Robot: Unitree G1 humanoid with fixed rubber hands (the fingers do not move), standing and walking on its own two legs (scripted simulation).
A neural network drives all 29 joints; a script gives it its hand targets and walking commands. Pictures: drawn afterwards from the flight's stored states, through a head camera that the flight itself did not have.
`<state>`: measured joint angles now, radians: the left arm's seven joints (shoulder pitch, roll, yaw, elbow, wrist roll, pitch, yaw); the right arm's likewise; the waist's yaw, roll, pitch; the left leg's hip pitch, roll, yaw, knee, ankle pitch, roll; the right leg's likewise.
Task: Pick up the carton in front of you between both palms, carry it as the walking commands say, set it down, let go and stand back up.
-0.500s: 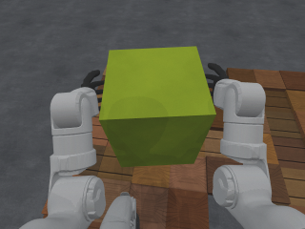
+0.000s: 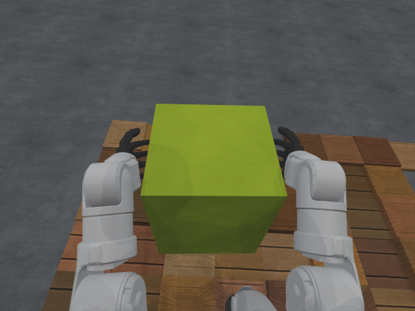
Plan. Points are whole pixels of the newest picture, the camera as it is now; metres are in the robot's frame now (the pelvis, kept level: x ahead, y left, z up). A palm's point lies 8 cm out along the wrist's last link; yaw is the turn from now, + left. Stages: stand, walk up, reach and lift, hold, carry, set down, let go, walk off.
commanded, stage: carry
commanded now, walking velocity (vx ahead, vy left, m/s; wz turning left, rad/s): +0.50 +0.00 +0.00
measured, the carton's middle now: (209, 183) +0.35 -0.01 +0.03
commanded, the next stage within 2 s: none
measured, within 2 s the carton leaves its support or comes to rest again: neither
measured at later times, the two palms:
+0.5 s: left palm (153, 56) +0.63 +0.12 +0.14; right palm (275, 54) +0.65 -0.18 +0.15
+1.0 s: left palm (163, 21) +0.92 +0.11 +0.10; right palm (254, 26) +0.92 -0.19 +0.09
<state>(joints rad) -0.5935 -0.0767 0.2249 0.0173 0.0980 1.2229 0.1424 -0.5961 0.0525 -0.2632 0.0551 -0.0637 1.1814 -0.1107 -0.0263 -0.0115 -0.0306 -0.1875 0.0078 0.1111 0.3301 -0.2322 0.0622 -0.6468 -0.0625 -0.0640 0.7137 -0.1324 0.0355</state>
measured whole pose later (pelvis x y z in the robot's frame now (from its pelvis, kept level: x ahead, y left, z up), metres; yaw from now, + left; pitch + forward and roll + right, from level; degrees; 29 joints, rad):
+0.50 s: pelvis +0.28 -0.04 -0.02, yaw +1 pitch +4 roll +0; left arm -0.78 -0.01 0.24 0.15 0.06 1.33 0.15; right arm -0.83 -0.05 -0.25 0.21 -0.04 1.32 -0.13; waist 0.02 0.02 -0.09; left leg -0.68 0.07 0.07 0.76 -0.17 0.02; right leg -0.15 0.00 -0.15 0.39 -0.31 -0.05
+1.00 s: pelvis +0.57 -0.04 -0.02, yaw +2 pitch +4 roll -1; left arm -0.62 -0.05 0.21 0.01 0.08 1.18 0.13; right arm -0.62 0.02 -0.21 0.02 -0.03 1.16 -0.14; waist -0.03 0.03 0.01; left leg -0.22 0.07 0.10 0.61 -0.56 0.02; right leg -0.55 -0.01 -0.13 0.59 -0.09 0.04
